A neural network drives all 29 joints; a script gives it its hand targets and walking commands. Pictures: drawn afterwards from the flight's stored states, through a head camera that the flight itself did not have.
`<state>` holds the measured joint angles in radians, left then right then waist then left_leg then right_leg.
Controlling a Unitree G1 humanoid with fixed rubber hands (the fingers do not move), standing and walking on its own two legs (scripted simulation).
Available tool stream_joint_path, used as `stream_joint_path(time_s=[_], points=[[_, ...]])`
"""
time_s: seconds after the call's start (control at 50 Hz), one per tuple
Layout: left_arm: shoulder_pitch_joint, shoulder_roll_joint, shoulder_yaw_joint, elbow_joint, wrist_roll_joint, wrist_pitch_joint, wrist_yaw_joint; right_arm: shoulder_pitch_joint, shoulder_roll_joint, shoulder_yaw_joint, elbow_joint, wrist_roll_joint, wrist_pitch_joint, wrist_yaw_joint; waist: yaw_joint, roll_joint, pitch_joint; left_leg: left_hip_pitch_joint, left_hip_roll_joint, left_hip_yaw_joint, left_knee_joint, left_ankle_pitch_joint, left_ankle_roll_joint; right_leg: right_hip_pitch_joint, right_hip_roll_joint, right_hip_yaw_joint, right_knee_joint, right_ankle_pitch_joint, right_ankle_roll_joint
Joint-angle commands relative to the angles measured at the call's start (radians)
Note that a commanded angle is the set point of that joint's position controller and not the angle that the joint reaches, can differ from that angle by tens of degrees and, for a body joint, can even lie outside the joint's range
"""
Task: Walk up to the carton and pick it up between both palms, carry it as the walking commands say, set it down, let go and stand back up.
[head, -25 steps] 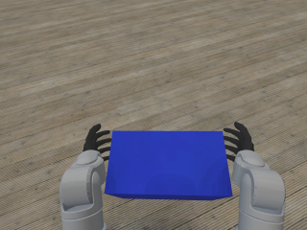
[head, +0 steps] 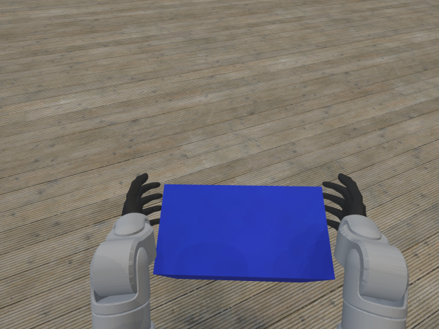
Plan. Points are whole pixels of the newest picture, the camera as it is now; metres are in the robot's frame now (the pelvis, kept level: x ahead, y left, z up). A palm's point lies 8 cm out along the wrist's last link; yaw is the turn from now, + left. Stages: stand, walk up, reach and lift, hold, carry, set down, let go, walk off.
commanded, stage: carry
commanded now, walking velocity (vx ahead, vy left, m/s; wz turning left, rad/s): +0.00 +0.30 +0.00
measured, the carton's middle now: (240, 238) +0.29 +0.00 +0.00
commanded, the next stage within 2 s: none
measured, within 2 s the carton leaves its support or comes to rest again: neither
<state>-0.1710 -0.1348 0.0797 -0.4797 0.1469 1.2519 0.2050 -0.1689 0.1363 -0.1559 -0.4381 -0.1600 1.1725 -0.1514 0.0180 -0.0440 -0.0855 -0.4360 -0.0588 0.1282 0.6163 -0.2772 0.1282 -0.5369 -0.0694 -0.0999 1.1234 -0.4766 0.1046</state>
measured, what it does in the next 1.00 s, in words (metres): steps to the left: right foot, then left foot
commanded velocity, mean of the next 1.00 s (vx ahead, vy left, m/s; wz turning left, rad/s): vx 0.00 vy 0.19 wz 0.00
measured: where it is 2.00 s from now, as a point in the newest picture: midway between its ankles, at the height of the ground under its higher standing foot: outside the picture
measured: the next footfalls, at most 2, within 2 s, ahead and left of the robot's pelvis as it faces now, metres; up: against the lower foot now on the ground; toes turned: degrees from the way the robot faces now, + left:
right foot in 0.14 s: +0.02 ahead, -0.05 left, +0.00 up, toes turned -13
left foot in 0.46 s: +0.02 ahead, +0.35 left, +0.00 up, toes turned +4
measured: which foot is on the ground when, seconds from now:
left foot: down 0.00-0.14, up 0.16-0.44, down 0.46-1.00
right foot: up 0.00-0.12, down 0.14-0.46, up 0.48-0.96, down 0.98-1.00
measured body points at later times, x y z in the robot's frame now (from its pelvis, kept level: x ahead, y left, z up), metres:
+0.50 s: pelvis -0.03 +0.21 -0.01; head -0.03 +0.22 +0.44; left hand +0.23 +0.40 +0.08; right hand +0.25 +0.06 +0.10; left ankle -0.02 +0.35 -0.73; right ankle -0.03 -0.03 -0.71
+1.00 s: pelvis -0.07 +0.35 +0.00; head -0.07 +0.34 +0.45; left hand +0.20 +0.52 +0.10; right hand +0.20 +0.18 +0.09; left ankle -0.02 +0.36 -0.72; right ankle -0.08 +0.25 -0.72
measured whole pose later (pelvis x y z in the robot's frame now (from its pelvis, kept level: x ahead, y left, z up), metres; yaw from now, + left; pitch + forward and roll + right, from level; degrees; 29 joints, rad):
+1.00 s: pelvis -0.07 +0.35 +0.00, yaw -2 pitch +3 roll +0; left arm -0.13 -0.13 0.13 -0.48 0.15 1.27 0.16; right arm -0.15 0.13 -0.10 -0.47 -0.16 1.26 -0.18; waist 0.01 0.04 -0.08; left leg -0.40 -0.11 0.18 0.56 -0.23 0.06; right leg -0.34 -0.06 -0.16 0.63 -0.36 0.04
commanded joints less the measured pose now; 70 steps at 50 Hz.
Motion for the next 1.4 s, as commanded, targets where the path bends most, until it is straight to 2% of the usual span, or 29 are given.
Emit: stream_joint_path(time_s=[0.0, 0.04, 0.06, 0.08, 0.1, 0.12, 0.16, 0.22, 0.34, 0.38, 0.42, 0.44, 0.54, 0.74, 0.86, 0.88, 0.92, 0.94, 0.98, 1.02, 1.06, 1.12, 1.2, 1.24, 1.3, 1.32, 1.34, 1.36, 1.38], points=[[-0.38, -0.944, -0.726, -0.061, -0.428, 0.012, -0.262, -0.342, 0.899, 0.718, -0.077, 0.45, 0.061, 0.274, -0.007, 0.236, -0.243, 0.352, 0.252, -0.263, -0.301, 0.606, -0.131, 0.051, 0.003, -0.054, -0.272, -0.015, -0.057], [-0.308, -0.926, -0.67, -0.016, -0.409, 0.014, -0.271, -0.406, 0.901, 0.761, -0.117, 0.459, 0.073, 0.26, 0.041, 0.13, -0.274, 0.11, 0.155, -0.064, -0.223, 0.639, -0.325, 0.444, 0.0, -0.108, -0.691, -0.01, -0.091], [-0.304, -0.912, -0.646, -0.023, -0.401, 0.005, -0.27, -0.399, 0.872, 0.761, -0.122, 0.461, 0.075, 0.262, 0.065, -0.013, -0.305, -0.011, 0.077, 0.045, 0.066, 0.575, -0.406, 0.632, -0.155, -0.011, -0.882, 0.171, -0.143], [-0.272, -0.946, -0.618, 0.03, -0.388, 0.001, -0.277, -0.417, 0.891, 0.792, -0.126, 0.46, 0.077, 0.257, 0.027, -0.277, -0.343, -0.143, 0.149, -0.144, 0.445, -0.041, -0.267, 0.616, -0.448, 0.403, -0.759, 0.438, -0.24], [-0.259, -0.956, -0.61, 0.032, -0.384, -0.006, -0.283, -0.452, 0.903, 0.801, -0.145, 0.469, 0.077, 0.265, 0.017, -0.321, -0.295, -0.295, 0.117, -0.271, 0.628, -0.21, -0.239, 0.545, -0.582, 0.585, -0.737, 0.635, -0.332], [-0.255, -0.971, -0.622, 0.046, -0.397, -0.004, -0.29, -0.425, 0.905, 0.786, -0.107, 0.467, 0.081, 0.265, 0.011, -0.224, -0.243, -0.293, 0.115, -0.373, 0.722, -0.241, -0.198, 0.445, -0.519, 0.504, -0.734, 0.587, -0.344], [-0.312, -0.96, -0.616, 0.047, -0.403, -0.005, -0.306, -0.411, 0.948, 0.777, -0.021, 0.423, 0.078, 0.255, -0.003, -0.089, -0.141, -0.266, 0.107, -0.316, 0.619, -0.094, -0.153, 0.362, -0.408, 0.295, -0.835, 0.289, -0.219], [-0.363, -0.89, -0.639, 0.006, -0.432, 0.009, -0.311, -0.379, 0.906, 0.753, -0.03, 0.408, 0.082, 0.247, -0.013, -0.165, -0.052, -0.167, 0.078, -0.115, 0.381, -0.111, -0.174, 0.244, -0.325, 0.119, -0.823, 0.336, -0.159], [-0.355, -0.846, -0.652, -0.049, -0.425, 0.02, -0.286, -0.348, 0.882, 0.723, -0.053, 0.428, 0.104, 0.239, -0.011, -0.301, -0.141, 0.094, 0.079, -0.017, -0.081, -0.089, -0.177, 0.263, -0.285, 0.038, -0.657, 0.653, -0.087], [-0.352, -0.873, -0.668, -0.058, -0.42, 0.018, -0.289, -0.364, 0.912, 0.737, -0.059, 0.447, 0.094, 0.243, -0.011, -0.171, -0.206, 0.241, 0.088, -0.045, -0.249, -0.079, -0.165, 0.225, -0.22, -0.04, -0.469, 0.513, -0.027], [-0.37, -0.9, -0.693, -0.087, -0.431, 0.011, -0.285, -0.373, 0.917, 0.73, -0.082, 0.46, 0.078, 0.246, -0.024, 0.315, -0.198, 0.369, 0.39, -0.417, -0.215, 0.567, -0.042, -0.163, -0.03, -0.082, -0.069, -0.291, 0.012], [-0.444, -0.919, -0.72, -0.105, -0.447, 0.002, -0.283, -0.386, 0.929, 0.729, -0.071, 0.47, 0.068, 0.257, -0.024, 0.343, -0.157, 0.271, 0.371, -0.35, -0.226, 0.546, -0.017, -0.133, -0.024, 0.006, 0.033, -0.308, -0.005], [-0.478, -1.036, -0.816, -0.133, -0.497, -0.022, -0.291, -0.272, 0.987, 0.663, -0.027, 0.421, 0.037, 0.278, -0.008, 0.313, -0.216, 0.365, 0.219, -0.122, -0.144, 0.715, -0.018, -0.132, -0.031, -0.02, 0.114, 0.002, -0.04], [-0.353, -0.928, -0.699, -0.057, -0.427, 0.017, -0.282, -0.364, 0.893, 0.763, -0.104, 0.454, 0.08, 0.27, -0.025, 0.093, -0.2, 0.303, 0.347, -0.393, -0.281, 0.417, 0.05, 0.036, -0.018, 0.01, -0.225, -0.002, -0.048], [-0.314, -0.936, -0.618, 0.033, -0.401, 0.029, -0.29, -0.443, 0.907, 0.785, -0.114, 0.474, 0.107, 0.257, -0.001, 0.078, -0.199, 0.185, 0.257, -0.256, -0.412, 0.158, -0.149, 0.264, 0.014, -0.056, -0.497, 0.075, -0.084], [-0.259, -0.926, -0.619, 0.05, -0.396, 0.032, -0.288, -0.43, 0.888, 0.781, -0.115, 0.474, 0.109, 0.254, 0.016, 0.135, -0.234, 0.18, 0.221, -0.209, -0.402, 0.238, -0.231, 0.35, 0.015, -0.082, -0.62, 0.121, -0.088], [-0.288, -0.932, -0.632, 0.018, -0.412, 0.022, -0.292, -0.444, 0.894, 0.774, -0.141, 0.461, 0.105, 0.252, 0.05, -0.009, -0.288, 0.023, 0.098, -0.045, -0.187, 0.418, -0.414, 0.649, -0.153, 0.082, -0.851, 0.163, -0.154], [-0.354, -0.95, -0.645, -0.025, -0.425, 0.007, -0.296, -0.439, 0.904, 0.782, -0.154, 0.464, 0.102, 0.254, 0.018, -0.285, -0.311, 0.047, 0.134, -0.141, 0.108, 0.025, -0.311, 0.507, -0.388, 0.422, -0.843, 0.288, -0.231], [-0.385, -0.975, -0.673, -0.009, -0.427, 0.009, -0.293, -0.395, 0.904, 0.719, -0.065, 0.435, 0.101, 0.257, -0.01, -0.155, -0.272, 0.24, 0.171, -0.22, 0.086, -0.099, -0.185, 0.206, -0.339, 0.246, -0.748, 0.28, -0.198], [-0.364, -0.945, -0.665, 0.02, -0.415, 0.019, -0.298, -0.363, 0.892, 0.721, -0.031, 0.416, 0.099, 0.252, -0.027, -0.057, -0.179, 0.33, 0.167, -0.169, -0.193, 0.015, -0.149, 0.075, -0.2, 0.09, -0.733, 0.079, -0.081], [-0.401, -0.917, -0.682, -0.016, -0.42, 0.023, -0.291, -0.368, 0.879, 0.699, -0.015, 0.421, 0.1, 0.254, -0.016, 0.183, -0.16, 0.279, 0.276, -0.303, -0.29, 0.189, -0.128, 0.083, -0.1, 0.052, -0.588, 0.17, -0.06], [-0.377, -0.904, -0.694, -0.025, -0.426, 0.034, -0.284, -0.339, 0.868, 0.698, -0.034, 0.425, 0.11, 0.251, -0.007, 0.107, -0.185, 0.293, 0.266, -0.246, -0.251, 0.386, -0.129, 0.13, -0.072, 0.014, -0.561, 0.202, -0.053], [-0.443, -0.921, -0.724, -0.063, -0.437, 0.037, -0.268, -0.352, 0.864, 0.655, -0.031, 0.435, 0.109, 0.27, -0.022, 0.189, -0.157, 0.331, 0.318, -0.341, -0.431, 0.285, -0.259, 0.058, 0.014, -0.012, -0.346, 0.046, -0.073], [-0.437, -0.93, -0.716, -0.031, -0.431, 0.038, -0.267, -0.342, 0.853, 0.625, -0.001, 0.409, 0.114, 0.271, -0.004, 0.219, -0.168, 0.289, 0.258, -0.213, -0.503, 0.27, -0.383, 0.165, 0.022, -0.091, -0.407, 0.027, -0.073], [-0.363, -0.909, -0.688, 0.004, -0.402, 0.043, -0.262, -0.329, 0.84, 0.628, 0.012, 0.41, 0.12, 0.273, 0.037, 0.354, -0.19, 0.266, 0.156, -0.002, -0.458, 0.78, -0.623, 0.398, 0.028, -0.237, -0.668, -0.064, -0.056], [-0.344, -0.906, -0.668, -0.002, -0.395, 0.04, -0.266, -0.35, 0.854, 0.659, -0.021, 0.426, 0.115, 0.274, 0.061, 0.269, -0.242, 0.237, 0.078, 0.045, -0.267, 0.873, -0.669, 0.532, -0.013, -0.222, -0.842, 0.02, -0.102], [-0.377, -0.918, -0.673, -0.047, -0.399, 0.027, -0.269, -0.337, 0.868, 0.677, -0.048, 0.432, 0.111, 0.273, 0.077, -0.016, -0.303, 0.23, 0.018, 0.067, 0.301, 0.727, -0.667, 0.519, -0.244, 0.053, -0.982, 0.174, -0.216], [-0.333, -0.946, -0.671, -0.007, -0.395, 0.018, -0.271, -0.37, 0.88, 0.718, -0.073, 0.447, 0.103, 0.268, 0.016, -0.306, -0.331, 0.218, 0.149, -0.233, 0.539, -0.091, -0.362, 0.38, -0.372, 0.254, -0.833, 0.476, -0.232], [-0.369, -0.96, -0.703, -0.05, -0.428, 0.017, -0.274, -0.406, 0.917, 0.737, -0.076, 0.455, 0.101, 0.264, 0.008, -0.197, -0.315, 0.169, 0.14, -0.325, 0.43, -0.255, -0.247, 0.336, -0.307, 0.182, -0.751, 0.469, -0.209]])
